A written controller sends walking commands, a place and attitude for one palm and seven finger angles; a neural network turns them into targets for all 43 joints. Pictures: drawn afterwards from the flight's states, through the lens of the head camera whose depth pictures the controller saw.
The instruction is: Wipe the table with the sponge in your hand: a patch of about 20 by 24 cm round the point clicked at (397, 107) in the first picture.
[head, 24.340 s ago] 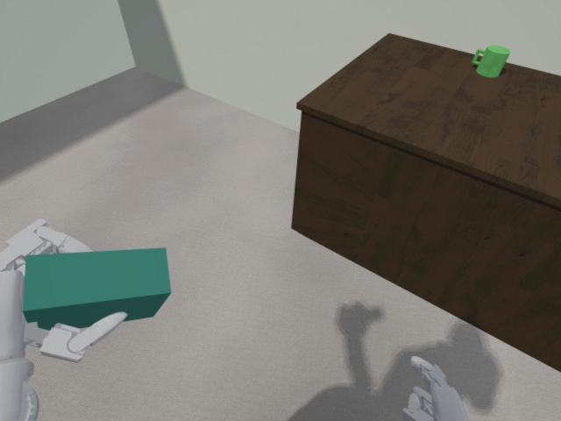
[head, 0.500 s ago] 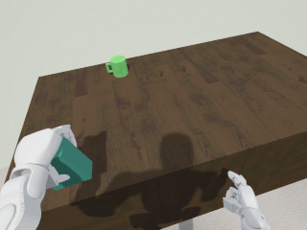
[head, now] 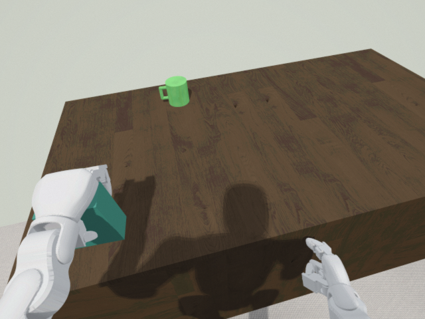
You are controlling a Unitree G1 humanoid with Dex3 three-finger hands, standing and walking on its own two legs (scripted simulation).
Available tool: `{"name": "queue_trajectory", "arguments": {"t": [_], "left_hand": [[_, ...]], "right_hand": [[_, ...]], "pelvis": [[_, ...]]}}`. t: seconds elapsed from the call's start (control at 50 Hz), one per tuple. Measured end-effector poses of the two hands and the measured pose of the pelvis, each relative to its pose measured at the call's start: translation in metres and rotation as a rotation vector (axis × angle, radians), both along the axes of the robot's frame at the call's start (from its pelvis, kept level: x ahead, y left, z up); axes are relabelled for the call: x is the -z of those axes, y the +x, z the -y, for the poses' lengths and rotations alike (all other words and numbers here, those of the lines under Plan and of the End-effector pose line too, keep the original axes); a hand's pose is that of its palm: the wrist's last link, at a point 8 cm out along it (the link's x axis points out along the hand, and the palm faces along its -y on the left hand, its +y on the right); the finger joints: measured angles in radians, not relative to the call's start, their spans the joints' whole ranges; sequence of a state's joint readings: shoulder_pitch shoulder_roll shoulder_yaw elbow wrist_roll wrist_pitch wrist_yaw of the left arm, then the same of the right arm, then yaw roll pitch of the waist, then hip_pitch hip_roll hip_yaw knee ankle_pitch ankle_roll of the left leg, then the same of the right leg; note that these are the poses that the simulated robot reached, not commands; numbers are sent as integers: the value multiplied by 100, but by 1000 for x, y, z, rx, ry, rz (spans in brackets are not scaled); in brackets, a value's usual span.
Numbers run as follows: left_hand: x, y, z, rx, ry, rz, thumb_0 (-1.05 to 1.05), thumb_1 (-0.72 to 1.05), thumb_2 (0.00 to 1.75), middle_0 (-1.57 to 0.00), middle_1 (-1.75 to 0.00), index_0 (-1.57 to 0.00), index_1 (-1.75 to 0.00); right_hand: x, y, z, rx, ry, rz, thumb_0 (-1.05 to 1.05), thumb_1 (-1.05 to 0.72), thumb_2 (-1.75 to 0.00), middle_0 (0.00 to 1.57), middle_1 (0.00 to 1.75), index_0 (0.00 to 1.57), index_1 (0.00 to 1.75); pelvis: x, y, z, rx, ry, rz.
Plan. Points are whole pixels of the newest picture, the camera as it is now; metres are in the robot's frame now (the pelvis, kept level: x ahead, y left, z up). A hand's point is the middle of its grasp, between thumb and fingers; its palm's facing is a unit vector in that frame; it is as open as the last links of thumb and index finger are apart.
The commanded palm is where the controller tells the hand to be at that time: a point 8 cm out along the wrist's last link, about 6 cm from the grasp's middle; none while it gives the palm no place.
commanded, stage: turn the palm down, sponge in hand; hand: left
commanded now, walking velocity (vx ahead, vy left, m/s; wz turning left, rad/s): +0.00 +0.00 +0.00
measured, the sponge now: (90, 222) +0.23 +0.29 +0.07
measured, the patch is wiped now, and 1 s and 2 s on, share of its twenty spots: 0.00 0.00 0.00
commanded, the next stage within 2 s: move the sponge above the wiping area in 0.16 s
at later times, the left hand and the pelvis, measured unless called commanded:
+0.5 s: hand (75, 200) +0.23 +0.29 +0.13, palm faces +0.12 -0.02 -0.99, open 9.6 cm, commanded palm +0.20 +0.28 +0.18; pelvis +0.01 -0.02 +0.00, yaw +0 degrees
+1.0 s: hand (75, 201) +0.24 +0.31 +0.12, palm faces +0.09 -0.05 -0.99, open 9.6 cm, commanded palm +0.21 +0.28 +0.16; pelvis +0.01 -0.02 +0.00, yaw +0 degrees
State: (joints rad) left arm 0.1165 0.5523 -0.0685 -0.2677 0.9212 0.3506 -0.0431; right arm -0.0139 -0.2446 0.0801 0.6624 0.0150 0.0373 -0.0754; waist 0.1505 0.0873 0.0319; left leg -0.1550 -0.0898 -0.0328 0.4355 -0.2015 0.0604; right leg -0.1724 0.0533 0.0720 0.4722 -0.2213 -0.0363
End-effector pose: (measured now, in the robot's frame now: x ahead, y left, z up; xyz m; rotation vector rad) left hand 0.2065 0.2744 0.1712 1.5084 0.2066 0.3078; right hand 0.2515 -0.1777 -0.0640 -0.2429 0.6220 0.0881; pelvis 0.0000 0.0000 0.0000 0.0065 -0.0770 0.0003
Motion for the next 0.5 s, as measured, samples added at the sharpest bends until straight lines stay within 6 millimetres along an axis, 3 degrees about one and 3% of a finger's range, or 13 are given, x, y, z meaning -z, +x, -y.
{"name": "queue_trajectory", "arguments": {"t": [0.12,0.2,0.32,0.4,0.5], "left_hand": [[-27,3,-19,-128,-26,120,1,-45,103,-80,-137,-78,-137],[-15,3,-17,-183,-84,53,1,-45,103,-79,-137,-78,-137],[14,5,8,-78,-77,-92,1,-45,103,-79,-137,-78,-137],[5,3,10,-22,-18,-45,1,-45,103,-80,-137,-78,-137],[-12,1,-11,-115,-1,48,1,-45,103,-80,-137,-78,-137]], "right_hand": [[1,4,7,13,29,-17,2,-91,-90,21,30,21,30],[0,8,13,27,41,-8,2,-91,-90,21,30,20,30],[1,9,20,23,16,-8,1,-91,-90,20,30,22,31],[1,7,25,22,-5,-15,1,-91,-90,20,30,21,31],[2,6,32,39,4,-26,1,-91,-90,20,30,21,30]], "pelvis": [[-2,5,5,-6,-4,-10],[-2,5,6,-10,-4,-21],[-2,7,12,-5,1,-24],[-1,9,17,-2,0,-15],[-2,11,21,-3,-3,-11]]}}
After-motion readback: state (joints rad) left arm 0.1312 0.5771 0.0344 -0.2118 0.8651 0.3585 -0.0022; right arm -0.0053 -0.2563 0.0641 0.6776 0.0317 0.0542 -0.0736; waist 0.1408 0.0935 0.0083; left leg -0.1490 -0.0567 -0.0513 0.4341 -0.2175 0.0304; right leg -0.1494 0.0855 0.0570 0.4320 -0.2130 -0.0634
